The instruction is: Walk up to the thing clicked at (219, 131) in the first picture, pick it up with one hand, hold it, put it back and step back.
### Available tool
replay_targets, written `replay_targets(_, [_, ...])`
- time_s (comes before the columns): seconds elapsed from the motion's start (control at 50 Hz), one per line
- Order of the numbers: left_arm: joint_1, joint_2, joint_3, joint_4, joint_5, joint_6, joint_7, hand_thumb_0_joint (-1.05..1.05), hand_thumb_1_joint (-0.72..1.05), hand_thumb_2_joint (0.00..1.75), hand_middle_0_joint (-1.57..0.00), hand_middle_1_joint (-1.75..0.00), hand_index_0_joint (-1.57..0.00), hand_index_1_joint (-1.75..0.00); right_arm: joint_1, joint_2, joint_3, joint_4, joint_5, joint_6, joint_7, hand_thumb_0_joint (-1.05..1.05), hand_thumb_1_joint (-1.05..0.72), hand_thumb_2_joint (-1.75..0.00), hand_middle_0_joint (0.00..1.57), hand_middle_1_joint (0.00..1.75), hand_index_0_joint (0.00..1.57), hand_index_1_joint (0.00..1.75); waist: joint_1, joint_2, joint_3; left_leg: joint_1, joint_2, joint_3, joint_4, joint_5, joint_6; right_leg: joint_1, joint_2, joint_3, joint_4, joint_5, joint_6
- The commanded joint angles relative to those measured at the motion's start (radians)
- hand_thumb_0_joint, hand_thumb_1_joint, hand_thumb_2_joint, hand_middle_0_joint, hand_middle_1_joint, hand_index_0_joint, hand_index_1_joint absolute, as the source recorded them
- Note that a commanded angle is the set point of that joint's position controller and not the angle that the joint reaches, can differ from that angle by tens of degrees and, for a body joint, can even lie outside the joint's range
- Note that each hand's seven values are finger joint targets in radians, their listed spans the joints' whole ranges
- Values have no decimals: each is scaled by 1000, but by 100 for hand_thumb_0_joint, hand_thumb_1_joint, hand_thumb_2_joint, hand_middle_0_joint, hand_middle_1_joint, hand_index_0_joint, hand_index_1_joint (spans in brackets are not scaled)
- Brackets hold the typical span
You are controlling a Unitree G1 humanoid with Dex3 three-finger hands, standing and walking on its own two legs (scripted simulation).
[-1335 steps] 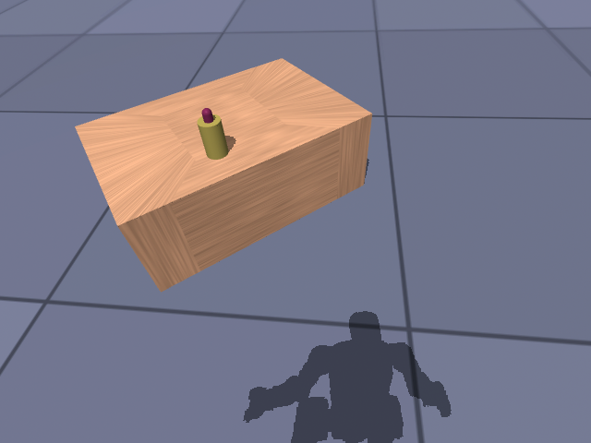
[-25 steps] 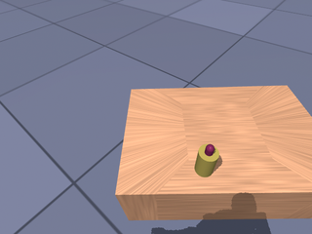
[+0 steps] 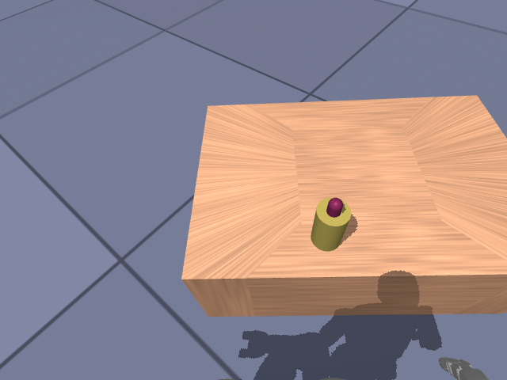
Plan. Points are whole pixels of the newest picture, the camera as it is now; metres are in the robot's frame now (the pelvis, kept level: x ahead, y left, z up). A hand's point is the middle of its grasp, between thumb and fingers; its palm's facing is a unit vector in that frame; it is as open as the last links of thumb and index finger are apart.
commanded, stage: step back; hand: right
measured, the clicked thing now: (330, 221) +0.51 -0.16 -0.25
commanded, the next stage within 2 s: none
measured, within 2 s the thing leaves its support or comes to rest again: neither
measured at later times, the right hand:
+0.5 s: hand out of the picture +0.02 -0.26 -0.17, palm faces -0.17 +0.90 -0.39, open 7.4 cm
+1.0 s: hand out of the picture -0.11 -0.26 -0.16, palm faces -0.02 +0.94 -0.34, open 7.4 cm
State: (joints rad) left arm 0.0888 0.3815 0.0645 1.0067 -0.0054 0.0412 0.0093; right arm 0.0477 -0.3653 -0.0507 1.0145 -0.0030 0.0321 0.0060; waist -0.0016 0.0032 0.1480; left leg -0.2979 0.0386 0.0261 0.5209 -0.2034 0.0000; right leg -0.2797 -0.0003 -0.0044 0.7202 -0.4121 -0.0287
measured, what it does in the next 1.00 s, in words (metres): walks backwards: left foot, then right foot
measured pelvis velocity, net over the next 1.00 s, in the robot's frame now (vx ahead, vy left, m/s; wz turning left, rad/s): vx -0.24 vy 0.00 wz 0.00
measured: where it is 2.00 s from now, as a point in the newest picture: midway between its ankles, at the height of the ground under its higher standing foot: outside the picture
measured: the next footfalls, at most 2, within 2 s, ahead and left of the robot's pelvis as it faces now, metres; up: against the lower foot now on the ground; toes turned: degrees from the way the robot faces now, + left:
left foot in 0.48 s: -0.08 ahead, +0.12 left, +0.00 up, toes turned +5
right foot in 0.88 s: -0.19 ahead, -0.12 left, +0.00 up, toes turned +1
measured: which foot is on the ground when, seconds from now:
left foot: down 0.00-0.06, up 0.08-0.46, down 0.48-0.90, up 0.92-1.00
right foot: down 0.00-0.50, up 0.52-0.86, down 0.88-1.00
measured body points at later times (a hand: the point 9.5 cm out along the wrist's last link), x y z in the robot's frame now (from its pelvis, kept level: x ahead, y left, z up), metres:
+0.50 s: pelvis -0.10 +0.00 -0.02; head -0.03 +0.01 +0.42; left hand -0.01 +0.32 -0.13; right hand +0.03 -0.30 -0.14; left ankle -0.12 +0.12 -0.74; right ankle -0.03 -0.12 -0.73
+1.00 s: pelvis -0.24 +0.00 -0.01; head -0.19 -0.02 +0.44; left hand -0.18 +0.32 -0.11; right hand -0.11 -0.31 -0.14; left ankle -0.20 +0.13 -0.67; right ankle -0.23 -0.12 -0.73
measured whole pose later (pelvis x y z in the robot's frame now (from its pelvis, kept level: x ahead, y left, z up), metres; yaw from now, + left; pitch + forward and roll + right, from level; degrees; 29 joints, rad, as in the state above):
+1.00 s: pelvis -0.24 +0.00 -0.01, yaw +0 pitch -2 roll +1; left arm 0.22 0.34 0.07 0.87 0.03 0.03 0.01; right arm 0.11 -0.40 -0.06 0.86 0.00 0.07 0.00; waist 0.03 0.05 0.15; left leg -0.53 -0.09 -0.11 1.07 -0.45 0.00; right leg -0.28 0.00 0.03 0.66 -0.34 -0.01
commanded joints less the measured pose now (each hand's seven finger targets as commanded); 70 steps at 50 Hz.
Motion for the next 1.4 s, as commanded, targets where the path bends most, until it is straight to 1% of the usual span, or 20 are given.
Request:
replay_targets(0.0, [163, 148, 47, -48, 15, -14, 5, 0, 90, 90, -20, -30, -20, -30, -82, -244, -52, -127, -5, 9, -22, 0, -90, -90, 20, 30, 20, 30, 59, 86, -220, 17, 156, -139, 103, 356, 169, 89, -41, 48, -171, 188, -23])
replay_targets(0.04, [119, 283, 75, -86, 37, -34, 11, 0, 90, 90, -20, -30, -20, -30, -61, -141, -21, -163, 13, 22, -22, 0, -90, -90, 20, 30, 20, 30, 37, -237, -117, -228, -145, -89, 370, -309, 37, 116, -294, 391, -393, 596, -66])
replay_targets(0.08, [11, 330, 87, -159, 45, -40, 16, 0, 90, 90, -20, -30, -20, -30, 20, -186, -39, -145, 4, 33, -39, 0, -90, -90, 20, 30, 20, 30, 13, -193, -147, -204, -150, -234, 695, -425, 40, -5, -408, 455, -358, 707, -264])
replay_targets(0.14, [-90, 240, 73, -194, 42, -41, 20, 0, 90, 90, -20, -30, -20, -30, 112, -229, -51, -121, 12, 24, -38, 0, -90, -90, 20, 30, 20, 30, -44, -137, -170, -224, -152, -212, 754, -266, 11, 87, -239, 214, -281, 678, -165])
replay_targets(0.3, [114, 223, 75, -218, 29, -38, 45, 0, 90, 90, -20, -30, -20, -30, 42, -207, -27, -181, -11, 6, -39, 0, -90, -90, 20, 30, 20, 30, 80, -151, -217, -276, -97, -151, 477, -311, -11, 364, -299, 219, -193, 840, -210])
replay_targets(0.44, [-12, 257, 73, -280, 23, -26, 28, 0, 90, 90, -20, -30, -20, -30, 209, -210, -56, -137, -25, 0, -12, 0, -90, -90, 20, 30, 20, 30, -32, -140, -249, 74, -58, -20, 3, -30, 37, 78, -255, 145, -104, 537, -117])
replay_targets(0.5, [-48, 196, 69, -276, 16, -17, 40, 0, 90, 90, -20, -30, -20, -30, 144, -391, -92, -180, -30, -9, -4, 0, -90, -90, 20, 30, 20, 30, -76, 273, -220, 39, 352, -565, -182, 341, 313, -170, 107, 106, 387, -302, 13])
replay_targets(0.58, [88, 189, 71, -213, 3, -12, 40, 0, 90, 90, -20, -30, -20, -30, 3, -251, -53, -217, -36, -10, -29, 0, -90, -90, 20, 30, 20, 30, 33, 134, -138, 75, 208, -268, -99, 376, 228, -263, 99, 182, 604, -119, 11])
replay_targets(0.72, [89, 164, 58, -232, 13, -28, 21, 0, 90, 90, -20, -30, -20, -30, 93, -248, -57, -226, -26, -9, -31, 0, -90, -90, 20, 30, 20, 30, -35, 154, -198, 256, 232, -234, -30, 440, 274, -182, 35, 87, 230, -116, 69])
replay_targets(0.84, [265, 187, 68, -152, 36, -46, 14, 0, 90, 90, -20, -30, -20, -30, 22, -263, -61, -256, -7, 17, -19, 0, -90, -90, 20, 30, 20, 30, 35, 132, -244, -12, 169, -187, 40, 73, 139, 150, 0, 24, -273, 171, -2])
replay_targets(0.88, [174, 362, 114, -204, 46, -47, 7, 0, 90, 90, -20, -30, -20, -30, -16, -190, -46, -282, 3, 18, -21, 0, -90, -90, 20, 30, 20, 30, 57, -300, -130, -250, -113, -64, 421, -354, 8, -6, -367, 544, -441, 100, -220])
replay_targets(0.9, [100, 387, 116, -246, 54, -54, 14, 0, 90, 90, -20, -30, -20, -30, -22, -228, -63, -267, -9, 25, -30, 0, -90, -90, 20, 30, 20, 30, 57, -265, -71, -214, -91, -211, 628, -396, -10, -155, -453, 627, -451, 157, -299])
replay_targets(0.96, [-23, 251, 86, -273, 44, -54, 25, 0, 90, 90, -20, -30, -20, -30, 115, -219, -59, -207, 12, 14, -29, 0, -90, -90, 20, 30, 20, 30, -37, -115, -106, -184, -165, -217, 718, -252, 1, -77, -233, 230, -302, 440, -162])
replay_targets(1.1, [106, 232, 84, -273, 46, -35, 41, 0, 90, 90, -20, -30, -20, -30, 101, -198, -44, -231, -11, -1, -31, 0, -90, -90, 20, 30, 20, 30, 64, -188, -184, -205, -80, -112, 321, -341, -16, 254, -259, 229, -195, 598, -172])
replay_targets(1.14, [44, 248, 80, -289, 33, -26, 37, 0, 90, 90, -20, -30, -20, -30, 186, -195, -49, -203, -17, -7, -28, 0, -90, -90, 20, 30, 20, 30, 16, -225, -225, -75, -48, -61, 108, -247, 8, 214, -257, 216, -138, 608, -147])
replay_targets(1.18, [29, 223, 59, -302, 24, -7, 29, 0, 90, 90, -20, -30, -20, -30, 232, -214, -67, -170, -28, -16, -26, 0, -90, -90, 20, 30, 20, 30, -10, -116, -215, 87, -47, -61, -118, 17, 24, 52, -186, 160, -32, 463, -83])
replay_targets(1.22, [2, 196, 61, -316, 10, -5, 37, 0, 90, 90, -20, -30, -20, -30, 150, -407, -97, -215, -34, -15, -11, 0, -90, -90, 20, 30, 20, 30, -31, 267, -190, 35, 332, -560, -188, 310, 256, -189, 92, 73, 317, -244, 19])
replay_targets(1.24, [-43, 217, 76, -297, 25, -3, 47, 0, 90, 90, -20, -30, -20, -30, 151, -392, -98, -211, -38, -21, -13, 0, -90, -90, 20, 30, 20, 30, -56, 202, -162, -50, 364, -620, -196, 308, 310, -160, 102, 202, 478, -277, 16])
replay_targets(1.3, [56, 198, 68, -251, 5, 0, 40, 0, 90, 90, -20, -30, -20, -30, 53, -273, -59, -224, -37, -25, -35, 0, -90, -90, 20, 30, 20, 30, 33, 104, -141, 38, 225, -306, -92, 412, 225, -245, 98, 208, 619, -116, 10])
replay_targets(1.38, [77, 181, 63, -239, 21, -8, 25, 0, 90, 90, -20, -30, -20, -30, 92, -241, -60, -229, -31, -23, -38, 0, -90, -90, 20, 30, 20, 30, 0, 133, -147, 156, 210, -267, -61, 401, 255, -228, 72, 149, 452, -104, 64])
